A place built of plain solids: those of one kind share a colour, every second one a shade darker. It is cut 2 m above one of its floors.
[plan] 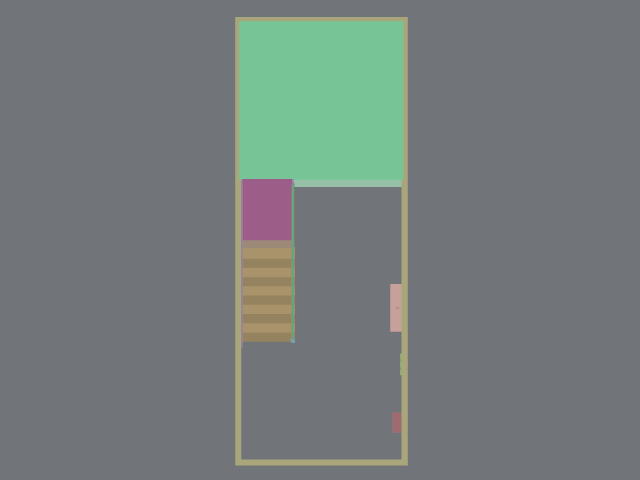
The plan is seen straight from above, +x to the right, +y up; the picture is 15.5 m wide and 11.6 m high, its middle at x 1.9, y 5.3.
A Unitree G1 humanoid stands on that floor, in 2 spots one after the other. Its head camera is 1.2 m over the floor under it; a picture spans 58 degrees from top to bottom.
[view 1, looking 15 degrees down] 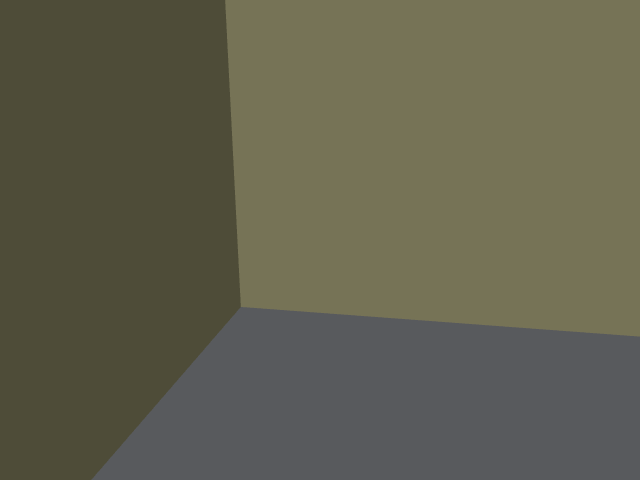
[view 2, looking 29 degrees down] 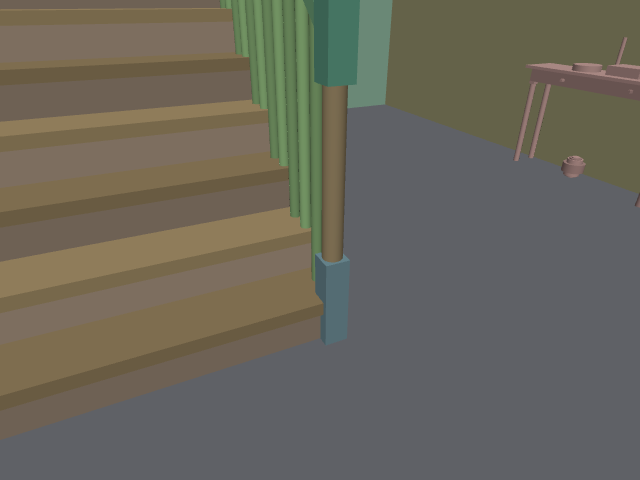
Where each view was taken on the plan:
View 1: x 2.58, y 1.00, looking -170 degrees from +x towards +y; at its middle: wall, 2.72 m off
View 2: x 0.63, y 1.65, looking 65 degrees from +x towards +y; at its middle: bal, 1.67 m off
